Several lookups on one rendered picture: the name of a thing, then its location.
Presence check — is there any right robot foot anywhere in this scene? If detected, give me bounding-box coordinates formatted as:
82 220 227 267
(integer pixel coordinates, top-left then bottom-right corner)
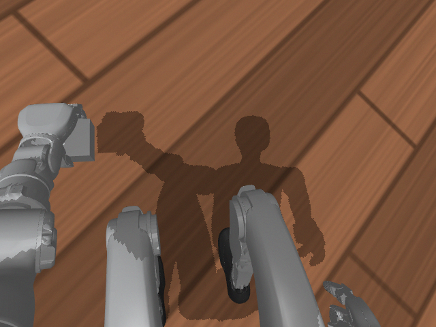
218 228 250 304

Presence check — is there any left robot hand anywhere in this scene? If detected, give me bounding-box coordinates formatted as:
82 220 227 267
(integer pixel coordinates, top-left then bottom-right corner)
18 103 87 168

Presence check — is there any small box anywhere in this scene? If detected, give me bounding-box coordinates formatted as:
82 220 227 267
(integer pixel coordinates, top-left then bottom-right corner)
63 119 95 162

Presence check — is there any right robot hand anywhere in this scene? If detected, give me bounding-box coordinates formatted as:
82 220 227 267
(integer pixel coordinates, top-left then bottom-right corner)
323 281 381 327

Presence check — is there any left robot arm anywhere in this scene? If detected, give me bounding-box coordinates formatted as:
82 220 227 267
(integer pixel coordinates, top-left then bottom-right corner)
0 134 64 327

